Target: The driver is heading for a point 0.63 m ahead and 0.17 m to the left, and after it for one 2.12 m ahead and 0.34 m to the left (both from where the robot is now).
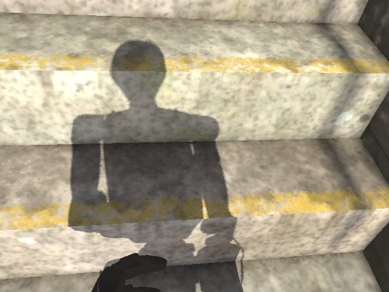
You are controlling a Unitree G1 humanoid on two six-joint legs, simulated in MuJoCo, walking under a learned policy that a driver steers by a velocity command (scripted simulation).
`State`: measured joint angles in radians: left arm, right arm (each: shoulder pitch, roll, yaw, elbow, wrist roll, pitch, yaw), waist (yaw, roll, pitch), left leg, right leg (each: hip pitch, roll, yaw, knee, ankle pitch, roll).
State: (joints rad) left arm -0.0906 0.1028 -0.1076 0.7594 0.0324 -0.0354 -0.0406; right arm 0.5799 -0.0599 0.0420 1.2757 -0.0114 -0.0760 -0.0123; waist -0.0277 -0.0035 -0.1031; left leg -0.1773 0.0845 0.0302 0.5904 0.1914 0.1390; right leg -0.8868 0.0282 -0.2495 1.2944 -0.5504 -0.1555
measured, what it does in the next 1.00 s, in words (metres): climbs: left foot 0.21 m higher, then right foot 0.22 m higher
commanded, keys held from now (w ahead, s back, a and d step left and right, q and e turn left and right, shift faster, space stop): w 0.72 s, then w+q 0.28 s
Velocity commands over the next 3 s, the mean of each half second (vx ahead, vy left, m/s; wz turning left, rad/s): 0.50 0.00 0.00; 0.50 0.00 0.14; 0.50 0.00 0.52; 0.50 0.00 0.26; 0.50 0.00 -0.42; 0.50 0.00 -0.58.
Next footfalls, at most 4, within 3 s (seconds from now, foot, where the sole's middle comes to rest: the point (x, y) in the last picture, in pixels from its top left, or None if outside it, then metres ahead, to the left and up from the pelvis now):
0.40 left None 0.31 0.17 -0.42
0.96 right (239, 180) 0.59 -0.11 -0.21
1.52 left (114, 42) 0.80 0.20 0.01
2.04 right None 0.98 0.21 0.22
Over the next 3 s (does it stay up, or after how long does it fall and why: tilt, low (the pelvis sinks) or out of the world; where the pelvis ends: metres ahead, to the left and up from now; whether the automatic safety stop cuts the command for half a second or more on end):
stays up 1.30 0.39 1.23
